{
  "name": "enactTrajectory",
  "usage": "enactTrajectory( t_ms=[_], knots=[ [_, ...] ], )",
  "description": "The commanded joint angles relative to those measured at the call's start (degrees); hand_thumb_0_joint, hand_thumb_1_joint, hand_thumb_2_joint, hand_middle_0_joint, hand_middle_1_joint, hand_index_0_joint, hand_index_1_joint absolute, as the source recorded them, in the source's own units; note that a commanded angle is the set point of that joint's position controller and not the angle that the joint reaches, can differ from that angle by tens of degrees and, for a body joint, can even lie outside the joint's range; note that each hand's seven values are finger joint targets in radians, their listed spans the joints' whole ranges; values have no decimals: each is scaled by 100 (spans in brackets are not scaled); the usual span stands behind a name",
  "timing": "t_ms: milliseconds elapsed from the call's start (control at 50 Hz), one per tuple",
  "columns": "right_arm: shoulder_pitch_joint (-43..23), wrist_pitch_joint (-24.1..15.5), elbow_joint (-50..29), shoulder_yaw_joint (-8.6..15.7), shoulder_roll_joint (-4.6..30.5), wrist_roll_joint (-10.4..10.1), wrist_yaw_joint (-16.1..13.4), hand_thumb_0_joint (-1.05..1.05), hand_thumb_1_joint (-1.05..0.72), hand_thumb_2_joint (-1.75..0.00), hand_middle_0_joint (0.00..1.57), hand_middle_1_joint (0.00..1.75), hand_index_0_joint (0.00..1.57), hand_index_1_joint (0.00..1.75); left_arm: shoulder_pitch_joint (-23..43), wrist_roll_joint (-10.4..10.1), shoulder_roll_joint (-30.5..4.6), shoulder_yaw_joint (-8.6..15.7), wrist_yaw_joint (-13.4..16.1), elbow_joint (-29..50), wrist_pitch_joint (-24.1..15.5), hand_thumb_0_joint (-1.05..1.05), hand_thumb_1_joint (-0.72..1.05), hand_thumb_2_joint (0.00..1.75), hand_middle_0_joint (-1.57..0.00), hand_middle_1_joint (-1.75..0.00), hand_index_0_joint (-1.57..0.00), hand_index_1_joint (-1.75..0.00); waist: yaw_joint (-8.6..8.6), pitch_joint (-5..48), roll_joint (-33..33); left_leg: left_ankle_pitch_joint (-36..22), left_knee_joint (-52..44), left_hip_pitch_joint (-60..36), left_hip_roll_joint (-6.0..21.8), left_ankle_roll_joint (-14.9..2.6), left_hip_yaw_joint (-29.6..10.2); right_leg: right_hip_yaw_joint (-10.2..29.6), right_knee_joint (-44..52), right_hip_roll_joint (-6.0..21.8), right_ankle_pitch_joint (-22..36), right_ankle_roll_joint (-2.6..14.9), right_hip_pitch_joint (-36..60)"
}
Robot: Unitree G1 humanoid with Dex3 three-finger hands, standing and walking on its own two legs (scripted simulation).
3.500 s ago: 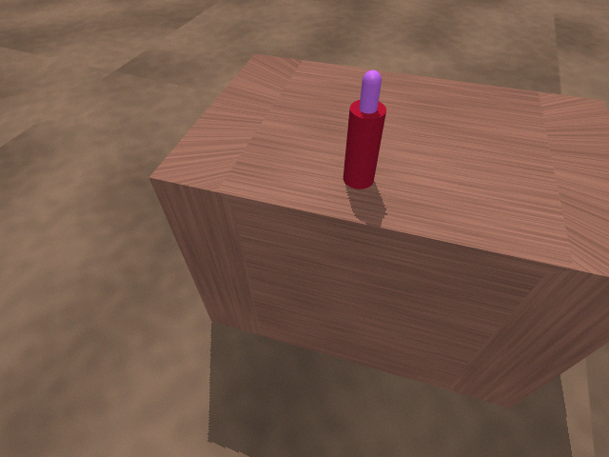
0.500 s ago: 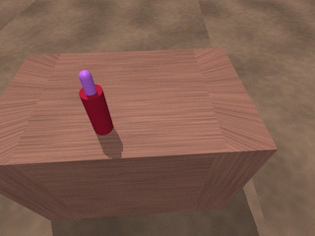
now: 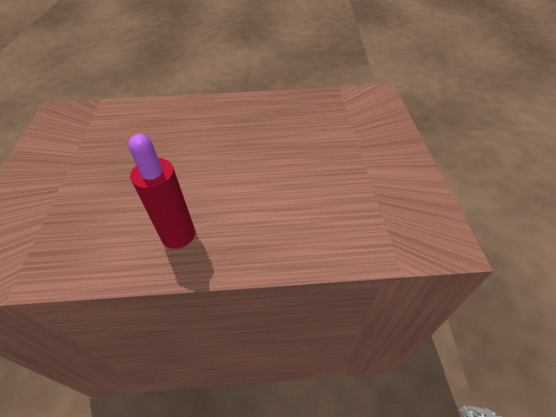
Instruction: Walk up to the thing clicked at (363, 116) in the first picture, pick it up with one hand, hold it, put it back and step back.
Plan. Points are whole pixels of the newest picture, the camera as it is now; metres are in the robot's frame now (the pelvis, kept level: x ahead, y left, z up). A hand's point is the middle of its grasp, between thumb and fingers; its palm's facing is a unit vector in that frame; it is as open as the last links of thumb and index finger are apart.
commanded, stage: walk up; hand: left
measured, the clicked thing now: (160, 193) +0.46 +0.21 +0.04
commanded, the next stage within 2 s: stand in 0.68 s
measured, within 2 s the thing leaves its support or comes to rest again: neither
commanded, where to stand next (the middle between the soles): +0.03 -0.01 m, yaw +2 degrees
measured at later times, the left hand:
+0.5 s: hand out of the picture +0.09 +0.25 -0.15, palm faces -0.04 -0.94 -0.34, open 7.4 cm
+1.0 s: hand out of the picture +0.08 +0.26 -0.15, palm faces -0.03 -0.94 -0.34, open 7.4 cm
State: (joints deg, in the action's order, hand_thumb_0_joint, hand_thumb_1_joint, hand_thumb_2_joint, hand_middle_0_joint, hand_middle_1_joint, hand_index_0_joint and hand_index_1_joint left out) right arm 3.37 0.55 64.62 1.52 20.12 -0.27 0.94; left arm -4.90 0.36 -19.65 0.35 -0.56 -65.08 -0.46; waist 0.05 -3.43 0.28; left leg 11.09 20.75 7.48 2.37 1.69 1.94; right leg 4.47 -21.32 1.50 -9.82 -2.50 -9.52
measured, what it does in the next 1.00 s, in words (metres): stands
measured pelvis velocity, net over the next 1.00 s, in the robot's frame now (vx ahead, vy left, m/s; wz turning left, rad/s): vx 0.00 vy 0.00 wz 0.00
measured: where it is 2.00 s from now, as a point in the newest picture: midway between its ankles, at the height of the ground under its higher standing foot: outside the picture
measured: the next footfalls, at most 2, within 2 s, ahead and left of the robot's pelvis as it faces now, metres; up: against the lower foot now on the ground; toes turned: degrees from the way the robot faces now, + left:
none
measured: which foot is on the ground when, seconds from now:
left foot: down 0.00-1.00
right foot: down 0.00-1.00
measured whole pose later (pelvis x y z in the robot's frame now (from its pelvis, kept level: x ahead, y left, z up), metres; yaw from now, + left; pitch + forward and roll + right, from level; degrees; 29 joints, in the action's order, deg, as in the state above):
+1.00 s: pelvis +0.00 +0.00 +0.00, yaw +0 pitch -3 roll +0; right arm 6.5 0.1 64.2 1.2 20.2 0.5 0.9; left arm -7.3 0.8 -20.7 0.1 -0.8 -63.7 -0.5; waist -0.3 -2.7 -0.4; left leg 11.2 20.0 6.3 2.3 1.7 1.8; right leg 4.2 -20.5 1.6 -9.9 -2.5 -8.3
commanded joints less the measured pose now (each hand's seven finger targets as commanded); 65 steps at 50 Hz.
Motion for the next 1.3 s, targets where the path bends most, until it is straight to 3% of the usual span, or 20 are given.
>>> enactTrajectory(
  t_ms=[0,560,660,760,960,1180,1240,1280],
  knots=[
    [-209,-122,-341,234,1210,5,-63,0,-90,-90,20,30,20,30,213,4,-1239,261,114,315,-107,0,90,90,-20,-30,-20,-30,-44,632,-115,-731,-221,-380,542,-291,-361,239,304,496,1136,320,13],
    [-107,-126,-419,225,1244,27,-54,0,-90,-90,20,30,20,30,264,11,-1249,276,91,421,-83,0,90,90,-20,-30,-20,-30,-34,511,-37,-226,-369,-266,521,-309,-383,280,279,416,788,345,7],
    [1,-127,-382,204,1239,94,-59,0,-90,-90,20,30,20,30,143,55,-1275,238,88,427,-91,0,90,90,-20,-30,-20,-30,-62,585,-45,37,-439,-244,552,-300,-433,307,416,473,455,328,38],
    [-23,-179,-385,195,1259,94,-77,0,-90,-90,20,30,20,30,86,48,-1303,246,80,431,-111,0,90,90,-20,-30,-20,-30,-30,505,10,-238,-477,-194,562,-298,-470,300,391,481,658,310,114],
    [73,-196,-377,190,1261,88,-76,0,-90,-90,20,30,20,30,2,30,-1319,224,86,493,-121,0,90,90,-20,-30,-20,-30,-32,316,10,-210,-500,-139,538,-257,-476,258,434,468,530,310,-6],
    [97,-201,-410,171,1263,75,-82,0,-90,-90,20,30,20,30,-43,38,-1325,203,93,519,-128,0,90,90,-20,-30,-20,-30,-47,478,-18,-632,-412,-231,544,-272,-463,204,357,505,948,305,163],
    [78,-186,-403,174,1281,70,-79,0,-90,-90,20,30,20,30,-67,21,-1318,186,100,508,-120,0,90,90,-20,-30,-20,-30,-34,356,0,-432,-440,-194,522,-260,-484,189,414,485,675,294,55],
    [88,-188,-409,175,1278,75,-81,0,-90,-90,20,30,20,30,-85,29,-1327,190,92,523,-121,0,90,90,-20,-30,-20,-30,-39,465,-5,-520,-404,-240,543,-264,-464,208,396,517,802,311,134]
  ],
)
